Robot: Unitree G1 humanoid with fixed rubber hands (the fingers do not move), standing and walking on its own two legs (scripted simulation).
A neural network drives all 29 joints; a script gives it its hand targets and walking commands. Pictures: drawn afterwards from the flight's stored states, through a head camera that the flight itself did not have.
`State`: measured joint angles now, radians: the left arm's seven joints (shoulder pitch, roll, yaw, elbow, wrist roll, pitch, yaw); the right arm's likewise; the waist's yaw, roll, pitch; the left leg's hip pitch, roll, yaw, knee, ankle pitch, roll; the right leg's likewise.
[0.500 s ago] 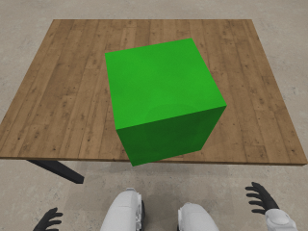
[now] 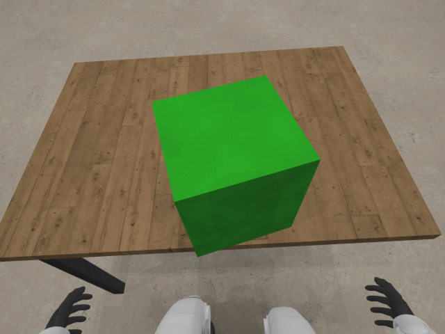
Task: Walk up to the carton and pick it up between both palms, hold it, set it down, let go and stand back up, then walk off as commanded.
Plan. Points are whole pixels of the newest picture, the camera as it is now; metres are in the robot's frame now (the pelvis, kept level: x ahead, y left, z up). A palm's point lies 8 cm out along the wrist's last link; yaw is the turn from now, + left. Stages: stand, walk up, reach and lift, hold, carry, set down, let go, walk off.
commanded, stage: walk up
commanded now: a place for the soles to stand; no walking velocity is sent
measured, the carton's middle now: (229, 171) +0.38 +0.00 +0.03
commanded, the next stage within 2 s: none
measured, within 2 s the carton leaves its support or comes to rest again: neither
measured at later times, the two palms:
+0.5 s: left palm out of the picture +0.04 +0.30 -0.07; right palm out of the picture +0.07 -0.31 -0.09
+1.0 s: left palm out of the picture +0.08 +0.32 -0.07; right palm out of the picture +0.07 -0.30 -0.07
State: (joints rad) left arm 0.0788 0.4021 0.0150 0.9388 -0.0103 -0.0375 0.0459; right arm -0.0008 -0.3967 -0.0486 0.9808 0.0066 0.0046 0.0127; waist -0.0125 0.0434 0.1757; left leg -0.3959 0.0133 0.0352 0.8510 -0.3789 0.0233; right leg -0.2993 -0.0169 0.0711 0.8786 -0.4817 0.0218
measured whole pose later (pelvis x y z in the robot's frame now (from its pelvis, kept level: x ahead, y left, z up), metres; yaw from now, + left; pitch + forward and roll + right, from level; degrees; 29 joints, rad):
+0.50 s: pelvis -0.04 -0.01 +0.03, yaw +0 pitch -4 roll -1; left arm 0.14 0.35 0.02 1.06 0.02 -0.03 0.00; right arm 0.04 -0.38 -0.04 1.09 0.00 0.01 0.04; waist -0.01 0.05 0.09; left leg -0.31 0.03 0.02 0.53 -0.16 0.00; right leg -0.21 -0.01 0.05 0.55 -0.27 0.03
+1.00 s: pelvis -0.01 +0.01 +0.04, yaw +0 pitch -3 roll -1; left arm 0.12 0.38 0.03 1.05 0.01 -0.04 0.02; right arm 0.06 -0.38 -0.05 1.09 -0.02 0.03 0.05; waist -0.02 0.02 0.08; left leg -0.28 0.01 0.03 0.49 -0.17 0.02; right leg -0.16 -0.03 0.06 0.47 -0.27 0.05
